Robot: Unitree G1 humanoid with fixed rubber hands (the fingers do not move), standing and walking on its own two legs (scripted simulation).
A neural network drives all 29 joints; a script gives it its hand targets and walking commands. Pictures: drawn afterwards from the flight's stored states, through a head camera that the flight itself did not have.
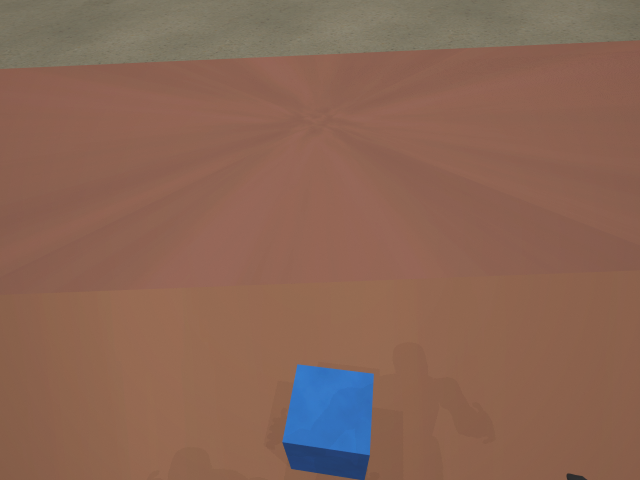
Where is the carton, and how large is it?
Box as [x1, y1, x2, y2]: [282, 364, 373, 479]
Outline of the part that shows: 297,364 282,441 291,468 364,479 369,456 373,374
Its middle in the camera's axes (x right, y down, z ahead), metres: +0.03 +0.51 +1.07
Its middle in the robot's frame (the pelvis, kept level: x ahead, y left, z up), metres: +0.43 +0.02 -0.66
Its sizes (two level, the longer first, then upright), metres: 0.210 0.200 0.250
